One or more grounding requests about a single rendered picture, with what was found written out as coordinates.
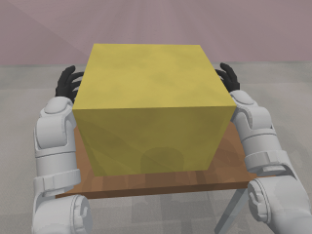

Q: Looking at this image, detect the left robot forearm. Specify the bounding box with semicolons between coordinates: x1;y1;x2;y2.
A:
31;97;81;234

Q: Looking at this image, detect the robot left hand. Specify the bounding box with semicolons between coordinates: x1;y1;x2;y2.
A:
55;65;85;104

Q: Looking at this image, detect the robot right hand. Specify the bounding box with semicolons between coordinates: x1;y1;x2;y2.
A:
215;62;240;93

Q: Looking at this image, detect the table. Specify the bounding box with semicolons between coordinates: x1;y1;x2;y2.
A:
55;121;275;234

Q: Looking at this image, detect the carton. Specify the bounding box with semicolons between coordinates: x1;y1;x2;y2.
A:
72;43;237;176

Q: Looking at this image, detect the robot left upper arm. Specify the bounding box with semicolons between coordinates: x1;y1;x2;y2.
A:
32;194;93;234

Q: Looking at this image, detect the robot right upper arm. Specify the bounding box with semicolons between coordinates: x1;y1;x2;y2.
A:
248;175;312;234

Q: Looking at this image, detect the right robot forearm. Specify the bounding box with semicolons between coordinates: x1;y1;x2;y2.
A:
229;90;311;213

